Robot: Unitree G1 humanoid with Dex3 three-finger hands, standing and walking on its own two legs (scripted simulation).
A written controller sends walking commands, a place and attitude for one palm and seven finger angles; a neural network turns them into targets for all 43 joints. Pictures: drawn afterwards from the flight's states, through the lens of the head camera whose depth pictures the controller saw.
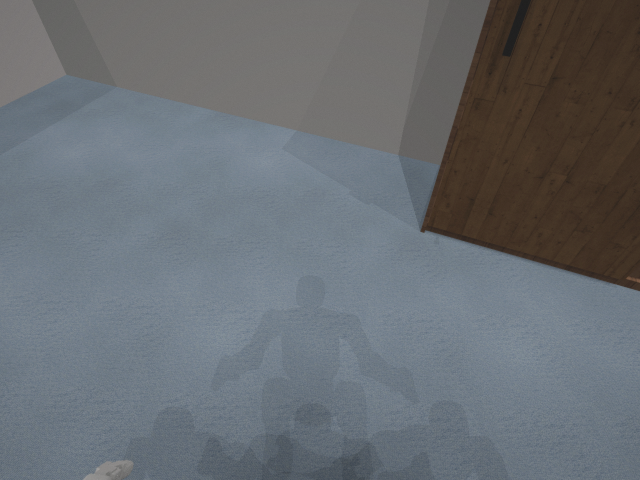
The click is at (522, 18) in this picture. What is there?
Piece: wardrobe's sliding door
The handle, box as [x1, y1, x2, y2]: [502, 0, 530, 56]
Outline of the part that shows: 530,0 521,0 502,54 503,55 510,55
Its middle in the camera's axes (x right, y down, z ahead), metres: +0.54 -0.62 +1.03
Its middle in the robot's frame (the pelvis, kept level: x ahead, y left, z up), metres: +1.23 -0.48 +0.16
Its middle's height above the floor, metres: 0.93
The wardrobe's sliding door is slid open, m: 0.00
